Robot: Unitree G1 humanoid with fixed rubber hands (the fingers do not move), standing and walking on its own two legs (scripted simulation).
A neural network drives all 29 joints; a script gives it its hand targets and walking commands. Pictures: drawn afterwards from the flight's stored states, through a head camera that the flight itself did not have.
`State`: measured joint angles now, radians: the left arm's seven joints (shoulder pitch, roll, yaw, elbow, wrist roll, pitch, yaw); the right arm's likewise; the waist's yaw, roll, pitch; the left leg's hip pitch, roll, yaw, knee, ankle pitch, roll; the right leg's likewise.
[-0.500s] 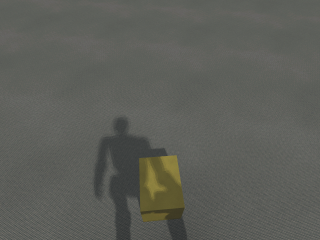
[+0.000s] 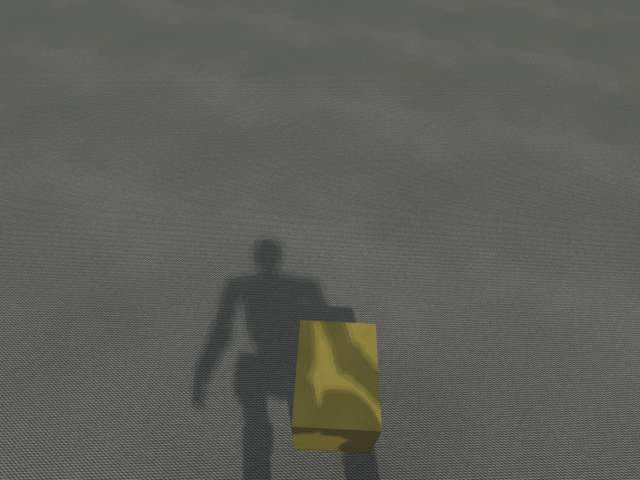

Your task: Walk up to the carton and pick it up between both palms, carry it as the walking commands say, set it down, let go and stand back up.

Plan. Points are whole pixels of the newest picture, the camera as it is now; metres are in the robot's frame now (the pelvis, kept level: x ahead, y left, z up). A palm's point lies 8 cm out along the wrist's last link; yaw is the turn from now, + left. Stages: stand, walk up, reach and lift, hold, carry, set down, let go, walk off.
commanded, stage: walk up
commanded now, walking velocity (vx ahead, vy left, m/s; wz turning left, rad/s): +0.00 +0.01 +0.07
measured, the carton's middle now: (334, 386) +0.47 -0.03 -0.65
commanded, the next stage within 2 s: none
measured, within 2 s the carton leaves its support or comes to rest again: neither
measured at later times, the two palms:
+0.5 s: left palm out of the picture +0.06 +0.23 -0.12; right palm out of the picture +0.04 -0.24 -0.13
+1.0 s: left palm out of the picture +0.07 +0.15 -0.12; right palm out of the picture -0.01 -0.34 -0.14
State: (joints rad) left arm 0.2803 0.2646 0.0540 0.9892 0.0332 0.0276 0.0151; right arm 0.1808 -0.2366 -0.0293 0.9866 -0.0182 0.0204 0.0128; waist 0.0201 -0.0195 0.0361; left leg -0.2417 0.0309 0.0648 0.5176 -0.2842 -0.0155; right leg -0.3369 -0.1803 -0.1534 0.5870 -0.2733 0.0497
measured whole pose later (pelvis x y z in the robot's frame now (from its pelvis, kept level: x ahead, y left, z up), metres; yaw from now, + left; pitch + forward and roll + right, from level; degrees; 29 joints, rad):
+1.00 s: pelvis +0.03 -0.10 +0.01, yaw -2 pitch +0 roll +1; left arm 0.23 0.17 0.05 1.04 0.02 0.00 0.02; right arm 0.30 -0.23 -0.03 1.10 -0.01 0.04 -0.04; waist -0.02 0.05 0.05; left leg -0.24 0.11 -0.01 0.63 -0.46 -0.05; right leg -0.25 -0.04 -0.07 0.51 -0.26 0.00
